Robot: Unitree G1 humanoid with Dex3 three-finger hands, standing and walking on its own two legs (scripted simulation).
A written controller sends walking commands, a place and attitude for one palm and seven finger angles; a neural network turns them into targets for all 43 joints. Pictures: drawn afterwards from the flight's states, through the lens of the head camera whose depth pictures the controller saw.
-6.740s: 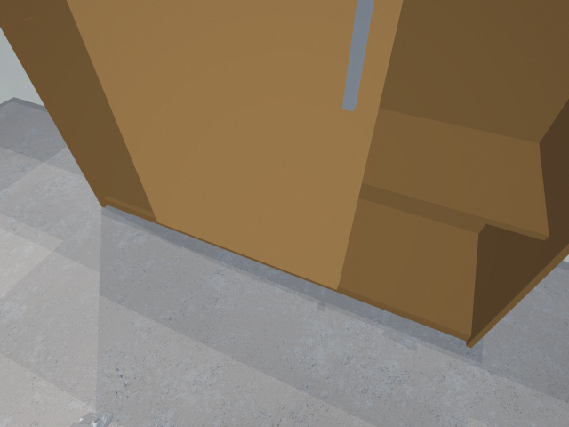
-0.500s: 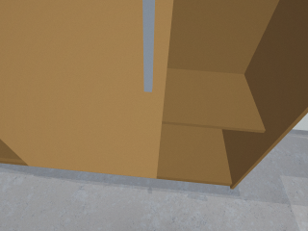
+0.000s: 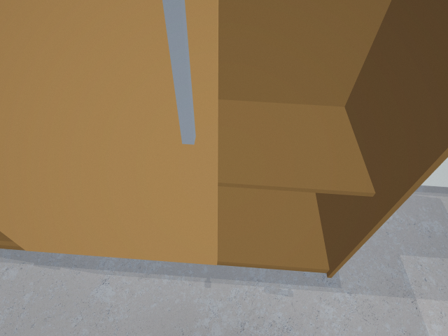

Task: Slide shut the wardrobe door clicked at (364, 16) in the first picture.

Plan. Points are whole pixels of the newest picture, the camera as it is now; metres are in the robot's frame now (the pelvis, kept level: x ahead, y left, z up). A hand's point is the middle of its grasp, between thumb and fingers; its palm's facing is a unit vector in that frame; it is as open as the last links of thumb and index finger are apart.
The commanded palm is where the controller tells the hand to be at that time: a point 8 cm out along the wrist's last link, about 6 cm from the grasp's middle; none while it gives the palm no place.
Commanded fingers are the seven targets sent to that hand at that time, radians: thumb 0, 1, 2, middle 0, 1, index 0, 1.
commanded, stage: come to a stop and stand still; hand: left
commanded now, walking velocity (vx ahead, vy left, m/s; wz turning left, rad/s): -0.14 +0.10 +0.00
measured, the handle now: (183, 60) +0.48 +0.09 +0.25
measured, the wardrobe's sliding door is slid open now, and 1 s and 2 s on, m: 0.50 0.50 0.50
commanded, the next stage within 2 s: look again from close up in 1.68 s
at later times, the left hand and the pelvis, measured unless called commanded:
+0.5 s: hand out of the picture +0.02 +0.24 -0.17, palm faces +0.00 -0.96 -0.28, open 7.4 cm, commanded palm none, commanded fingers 0.00 0.90 0.90 -0.20 -0.30 -0.20 -0.30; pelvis -0.05 +0.03 -0.01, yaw -1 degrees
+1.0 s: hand out of the picture -0.06 +0.18 -0.17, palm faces -0.02 -0.98 -0.19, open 7.4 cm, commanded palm none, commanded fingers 0.00 0.90 0.90 -0.20 -0.30 -0.20 -0.30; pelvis -0.04 +0.01 +0.00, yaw -1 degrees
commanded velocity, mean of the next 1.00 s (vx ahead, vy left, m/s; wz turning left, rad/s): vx -0.01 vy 0.01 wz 0.00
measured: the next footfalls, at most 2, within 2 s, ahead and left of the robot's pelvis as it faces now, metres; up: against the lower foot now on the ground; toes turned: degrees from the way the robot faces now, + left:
none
